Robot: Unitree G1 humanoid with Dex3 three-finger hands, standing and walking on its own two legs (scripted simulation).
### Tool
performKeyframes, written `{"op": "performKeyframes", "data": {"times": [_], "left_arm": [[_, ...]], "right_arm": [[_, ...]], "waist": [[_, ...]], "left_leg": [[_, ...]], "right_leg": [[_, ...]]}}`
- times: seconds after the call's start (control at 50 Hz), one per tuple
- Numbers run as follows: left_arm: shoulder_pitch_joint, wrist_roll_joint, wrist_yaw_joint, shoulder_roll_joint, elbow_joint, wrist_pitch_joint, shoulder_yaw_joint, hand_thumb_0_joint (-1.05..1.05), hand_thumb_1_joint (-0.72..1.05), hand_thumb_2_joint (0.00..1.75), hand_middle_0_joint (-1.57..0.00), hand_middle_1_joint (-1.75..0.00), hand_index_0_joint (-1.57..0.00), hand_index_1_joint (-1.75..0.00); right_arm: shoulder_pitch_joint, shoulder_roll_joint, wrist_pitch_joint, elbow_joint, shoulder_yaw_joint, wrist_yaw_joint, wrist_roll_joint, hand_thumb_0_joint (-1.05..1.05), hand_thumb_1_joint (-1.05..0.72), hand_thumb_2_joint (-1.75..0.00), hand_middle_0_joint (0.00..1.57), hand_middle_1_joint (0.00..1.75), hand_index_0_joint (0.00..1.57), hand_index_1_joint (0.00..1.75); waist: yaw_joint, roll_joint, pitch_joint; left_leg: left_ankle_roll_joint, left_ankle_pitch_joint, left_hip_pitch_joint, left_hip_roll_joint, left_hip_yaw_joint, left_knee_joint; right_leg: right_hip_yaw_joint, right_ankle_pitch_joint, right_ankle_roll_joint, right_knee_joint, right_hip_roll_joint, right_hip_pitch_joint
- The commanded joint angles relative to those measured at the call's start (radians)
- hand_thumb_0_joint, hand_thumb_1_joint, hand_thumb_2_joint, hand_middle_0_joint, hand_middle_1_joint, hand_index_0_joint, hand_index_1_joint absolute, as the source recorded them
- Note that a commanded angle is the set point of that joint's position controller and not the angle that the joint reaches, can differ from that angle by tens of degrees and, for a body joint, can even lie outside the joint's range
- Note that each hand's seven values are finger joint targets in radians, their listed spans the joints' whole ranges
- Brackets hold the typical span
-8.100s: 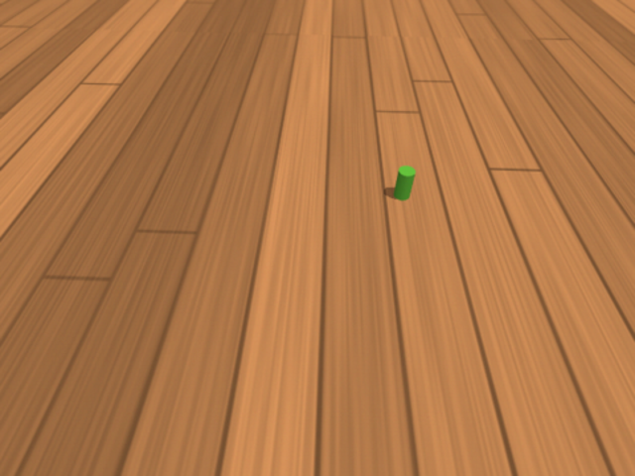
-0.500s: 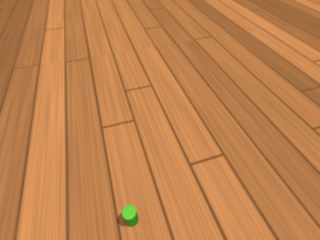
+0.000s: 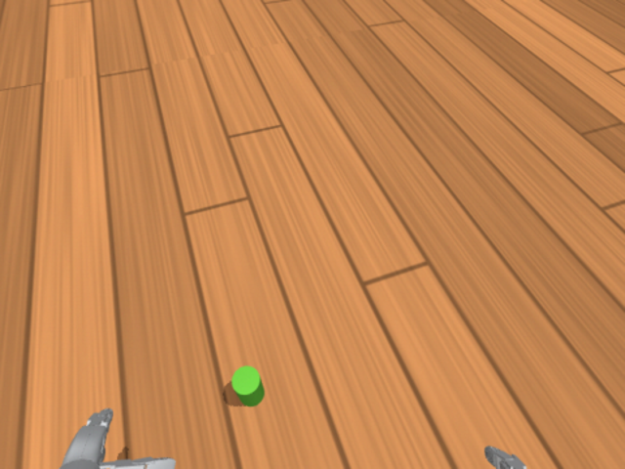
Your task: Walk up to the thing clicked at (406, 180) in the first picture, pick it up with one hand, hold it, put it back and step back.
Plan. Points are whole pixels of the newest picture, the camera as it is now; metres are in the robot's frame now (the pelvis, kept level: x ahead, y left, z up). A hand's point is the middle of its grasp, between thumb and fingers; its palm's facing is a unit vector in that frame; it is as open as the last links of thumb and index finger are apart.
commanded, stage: go down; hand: left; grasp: from the side
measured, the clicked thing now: (249, 387) +0.39 +0.18 -0.68
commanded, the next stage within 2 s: none
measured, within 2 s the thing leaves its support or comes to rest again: neither
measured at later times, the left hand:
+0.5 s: hand out of the picture +0.15 +0.27 -0.17, palm faces +0.07 -0.94 -0.32, open 17.4 cm
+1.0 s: hand (129, 447) +0.19 +0.30 -0.24, palm faces +0.12 -0.96 -0.24, open 17.3 cm
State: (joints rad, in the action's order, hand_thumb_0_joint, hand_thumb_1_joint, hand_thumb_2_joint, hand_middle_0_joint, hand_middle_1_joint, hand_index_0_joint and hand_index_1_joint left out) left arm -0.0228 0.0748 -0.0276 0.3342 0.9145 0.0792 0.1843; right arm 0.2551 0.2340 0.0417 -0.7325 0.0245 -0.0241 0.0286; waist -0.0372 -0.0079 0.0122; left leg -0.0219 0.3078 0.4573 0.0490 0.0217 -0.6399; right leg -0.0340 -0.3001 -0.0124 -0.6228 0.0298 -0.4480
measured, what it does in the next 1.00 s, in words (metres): lowers itself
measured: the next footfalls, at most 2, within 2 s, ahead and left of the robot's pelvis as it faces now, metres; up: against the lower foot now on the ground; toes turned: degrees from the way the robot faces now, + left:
none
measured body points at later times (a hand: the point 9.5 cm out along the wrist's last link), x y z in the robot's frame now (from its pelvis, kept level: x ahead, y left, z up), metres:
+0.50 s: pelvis +0.00 +0.01 -0.05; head +0.08 +0.03 +0.39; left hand +0.14 +0.32 -0.15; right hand +0.17 -0.24 -0.13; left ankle +0.01 +0.13 -0.72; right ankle +0.01 -0.13 -0.72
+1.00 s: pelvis -0.02 +0.01 -0.13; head +0.11 +0.04 +0.30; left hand +0.18 +0.35 -0.22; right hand +0.16 -0.25 -0.21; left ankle +0.01 +0.13 -0.72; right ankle +0.01 -0.13 -0.72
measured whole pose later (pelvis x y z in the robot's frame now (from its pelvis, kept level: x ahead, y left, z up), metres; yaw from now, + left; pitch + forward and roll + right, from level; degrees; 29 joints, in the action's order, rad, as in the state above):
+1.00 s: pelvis -0.02 +0.01 -0.13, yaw +0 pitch +25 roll -3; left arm -0.12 -0.07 -0.21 0.42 0.54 -0.02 0.35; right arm 0.19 0.26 0.22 -0.55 0.01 -0.07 0.00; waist -0.04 -0.02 0.16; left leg -0.01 0.61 1.24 0.05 -0.04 -1.42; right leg -0.05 -0.59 -0.02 -1.37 0.04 -1.20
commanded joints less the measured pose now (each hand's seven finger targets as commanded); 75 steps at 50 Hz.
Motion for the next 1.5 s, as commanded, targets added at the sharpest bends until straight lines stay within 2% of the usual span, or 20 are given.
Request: {"op": "performKeyframes", "data": {"times": [0.0, 0.06, 0.16, 0.32, 0.48, 0.7, 0.78, 0.88, 0.94, 0.98, 1.0, 1.04, 1.12, 1.2, 1.3, 1.34, 1.38, 1.4, 1.44, 1.48], "left_arm": [[-0.023, -0.013, 0.008, 0.19, -0.183, 0.017, 0.065, 0.0, -0.39, 0.1, -0.06, -0.1, -0.06, -0.1], [-0.009, -0.016, 0.001, 0.199, -0.322, 0.021, 0.068, 0.0, -0.49, 0.08, -0.07, -0.1, -0.07, -0.1], [-0.14, -0.022, -0.006, 0.18, -0.373, 0.057, 0.078, 0.0, -0.59, 0.05, -0.08, -0.1, -0.08, -0.1], [-0.209, -0.035, -0.014, 0.185, -0.629, 0.124, 0.081, 0.0, -0.6, 0.06, -0.08, -0.09, -0.07, -0.1], [-0.313, -0.051, -0.016, 0.175, -0.686, 0.165, 0.107, 0.0, -0.58, 0.09, -0.07, -0.1, -0.06, -0.11], [-0.359, -0.077, -0.041, 0.183, -0.753, 0.136, 0.141, 0.0, -0.55, 0.09, -0.06, -0.08, -0.06, -0.09], [-0.242, -0.096, -0.056, 0.211, -0.706, 0.064, 0.18, 0.0, -0.51, 0.1, -0.06, -0.08, -0.05, -0.08], [-0.081, -0.137, -0.144, 0.26, -0.562, -0.104, 0.238, 0.0, -0.56, 0.06, -0.07, -0.08, -0.07, -0.08], [0.013, -0.164, -0.207, 0.323, -0.517, -0.219, 0.282, 0.0, -0.6, 0.09, -0.07, -0.13, -0.07, -0.12], [0.041, -0.17, -0.243, 0.323, -0.491, -0.277, 0.274, 0.0, -0.58, 0.09, -0.06, -0.13, -0.06, -0.12], [0.062, -0.178, -0.255, 0.354, -0.492, -0.3, 0.306, 0.0, -0.59, 0.1, -0.07, -0.13, -0.06, -0.13], [0.086, -0.18, -0.274, 0.379, -0.436, -0.325, 0.33, 0.0, -0.55, 0.12, -0.06, -0.13, -0.05, -0.13], [0.097, -0.197, -0.311, 0.411, -0.32, -0.363, 0.385, 0.0, -0.57, 0.14, -0.05, -0.14, -0.05, -0.14], [0.245, -0.213, -0.358, 0.502, -0.327, -0.416, 0.441, 0.0, -0.53, 0.13, -0.05, -0.12, -0.04, -0.13], [0.409, -0.233, -0.42, 0.552, -0.265, -0.483, 0.472, 0.0, -0.49, 0.12, -0.04, -0.11, -0.04, -0.11], [0.408, -0.239, -0.446, 0.54, -0.182, -0.496, 0.469, 0.0, -0.48, 0.13, -0.04, -0.12, -0.04, -0.11], [0.483, -0.243, -0.469, 0.6, -0.205, -0.517, 0.49, 0.0, -0.47, 0.11, -0.05, -0.1, -0.04, -0.1], [0.469, -0.245, -0.482, 0.584, -0.154, -0.517, 0.487, 0.0, -0.47, 0.11, -0.05, -0.1, -0.04, -0.1], [0.513, -0.246, -0.499, 0.648, -0.185, -0.529, 0.522, 0.0, -0.48, 0.1, -0.05, -0.09, -0.04, -0.09], [0.507, -0.247, -0.52, 0.633, -0.123, -0.53, 0.513, 0.0, -0.49, 0.1, -0.05, -0.09, -0.04, -0.09]], "right_arm": [[-0.026, 0.176, 0.063, 0.164, 0.058, -0.014, -0.002, 0.0, -0.85, -0.88, 0.2, 0.3, 0.2, 0.3], [-0.021, 0.175, 0.084, 0.187, 0.064, -0.019, -0.004, 0.0, -0.85, -0.89, 0.2, 0.3, 0.2, 0.3], [-0.007, 0.171, 0.11, 0.204, 0.062, -0.027, -0.008, 0.0, -0.84, -0.88, 0.2, 0.3, 0.2, 0.3], [-0.027, 0.161, 0.139, 0.272, 0.055, -0.052, -0.013, 0.0, -0.84, -0.88, 0.2, 0.3, 0.2, 0.3], [-0.029, 0.144, 0.162, 0.304, 0.046, -0.073, -0.02, 0.0, -0.85, -0.89, 0.2, 0.3, 0.2, 0.3], [-0.027, 0.143, 0.179, 0.317, 0.048, -0.075, -0.024, 0.0, -0.88, -0.9, 0.2, 0.3, 0.2, 0.3], [-0.03, 0.146, 0.194, 0.309, 0.048, -0.073, -0.027, 0.0, -0.9, -0.9, 0.2, 0.3, 0.2, 0.3], [-0.044, 0.169, 0.221, 0.289, 0.052, -0.059, -0.027, 0.0, -0.92, -0.9, 0.2, 0.3, 0.2, 0.3], [-0.047, 0.184, 0.233, 0.277, 0.05, -0.053, -0.025, 0.0, -0.91, -0.9, 0.2, 0.3, 0.2, 0.3], [-0.041, 0.198, 0.23, 0.269, 0.05, -0.051, -0.025, 0.0, -0.89, -0.9, 0.2, 0.3, 0.2, 0.3], [-0.036, 0.206, 0.226, 0.262, 0.051, -0.049, -0.025, 0.0, -0.89, -0.9, 0.2, 0.3, 0.2, 0.3], [-0.032, 0.219, 0.212, 0.242, 0.052, -0.047, -0.028, 0.0, -0.89, -0.9, 0.2, 0.3, 0.2, 0.3], [-0.051, 0.23, 0.186, 0.224, 0.053, -0.032, -0.029, 0.0, -0.88, -0.9, 0.2, 0.3, 0.2, 0.3], [-0.046, 0.242, 0.171, 0.205, 0.055, -0.025, -0.029, 0.0, -0.88, -0.9, 0.2, 0.3, 0.2, 0.3], [-0.043, 0.245, 0.167, 0.173, 0.043, -0.022, -0.035, 0.0, -0.89, -0.9, 0.2, 0.3, 0.2, 0.3], [-0.048, 0.251, 0.167, 0.167, 0.036, -0.023, -0.038, 0.0, -0.88, -0.9, 0.2, 0.3, 0.2, 0.3], [-0.051, 0.257, 0.167, 0.166, 0.032, -0.023, -0.038, 0.0, -0.89, -0.9, 0.2, 0.3, 0.2, 0.3], [-0.046, 0.266, 0.167, 0.161, 0.03, -0.022, -0.039, 0.0, -0.88, -0.9, 0.2, 0.3, 0.2, 0.3], [-0.039, 0.272, 0.165, 0.153, 0.025, -0.02, -0.041, 0.0, -0.89, -0.9, 0.2, 0.3, 0.2, 0.3], [-0.043, 0.279, 0.161, 0.146, 0.018, -0.02, -0.042, 0.0, -0.89, -0.9, 0.2, 0.3, 0.2, 0.3]], "waist": [[0.025, 0.026, 0.181], [0.019, 0.069, 0.235], [0.009, 0.071, 0.254], [0.005, 0.111, 0.293], [-0.001, 0.07, 0.313], [-0.005, 0.109, 0.322], [-0.017, 0.08, 0.318], [-0.01, 0.094, 0.358], [0.007, 0.12, 0.442], [0.012, 0.154, 0.513], [0.024, 0.175, 0.571], [0.028, 0.173, 0.607], [0.057, 0.131, 0.605], [0.042, 0.117, 0.667], [0.013, 0.125, 0.684], [0.003, 0.105, 0.655], [0.012, 0.132, 0.681], [0.008, 0.134, 0.681], [0.023, 0.163, 0.735], [0.013, 0.175, 0.694]], "left_leg": [[0.021, -0.115, -0.006, -0.046, 0.005, 0.007], [0.017, -0.139, 0.01, -0.038, -0.007, -0.056], [0.014, -0.117, 0.074, -0.025, -0.026, -0.127], [0.015, -0.139, 0.139, -0.024, -0.034, -0.222], [0.025, -0.132, 0.226, -0.028, -0.042, -0.309], [0.021, -0.073, 0.303, -0.021, -0.06, -0.361], [0.03, -0.035, 0.393, -0.024, -0.051, -0.441], [0.032, 0.059, 0.537, -0.028, -0.057, -0.558], [0.031, 0.111, 0.599, -0.029, -0.066, -0.62], [0.022, 0.088, 0.593, -0.025, -0.083, -0.649], [0.02, 0.039, 0.564, -0.02, -0.092, -0.67], [0.02, -0.017, 0.579, -0.021, -0.095, -0.72], [0.03, 0.046, 0.692, -0.025, -0.091, -0.774], [0.038, 0.058, 0.754, -0.026, -0.086, -0.85], [0.044, 0.12, 0.852, -0.026, -0.084, -0.936], [0.044, 0.176, 0.901, -0.023, -0.083, -0.951], [0.042, 0.209, 0.925, -0.024, -0.08, -0.971], [0.04, 0.194, 0.915, -0.022, -0.087, -0.976], [0.039, 0.156, 0.921, -0.025, -0.083, -1.01], [0.035, 0.176, 0.921, -0.02, -0.099, -1.008]], "right_leg": [[-0.017, 0.08, 0.03, 0.007, -0.032, 0.02], [-0.018, 0.101, 0.03, -0.068, -0.033, -0.039], [-0.024, 0.074, 0.028, -0.152, -0.035, -0.115], [-0.023, 0.087, 0.025, -0.234, -0.029, -0.182], [-0.027, 0.097, 0.022, -0.29, -0.025, -0.226], [-0.033, 0.021, 0.028, -0.375, -0.035, -0.334], [-0.019, 0.007, 0.024, -0.425, -0.029, -0.41], [-0.007, -0.084, 0.032, -0.572, -0.022, -0.577], [0.003, -0.124, 0.034, -0.651, -0.015, -0.662], [0.0, -0.113, 0.038, -0.714, -0.013, -0.714], [-0.003, -0.084, 0.039, -0.742, -0.013, -0.742], [-0.009, -0.058, 0.042, -0.781, -0.013, -0.781], [-0.003, -0.104, 0.046, -0.823, -0.017, -0.822], [0.004, -0.108, 0.043, -0.869, -0.018, -0.851], [0.005, -0.157, 0.042, -0.934, -0.019, -0.94], [0.01, -0.202, 0.04, -0.943, -0.019, -0.964], [0.016, -0.23, 0.042, -0.96, -0.019, -0.981], [0.002, -0.215, 0.044, -0.985, -0.022, -1.012], [-0.005, -0.19, 0.048, -1.019, -0.022, -1.022], [-0.021, -0.207, 0.052, -1.053, -0.024, -1.083]]}}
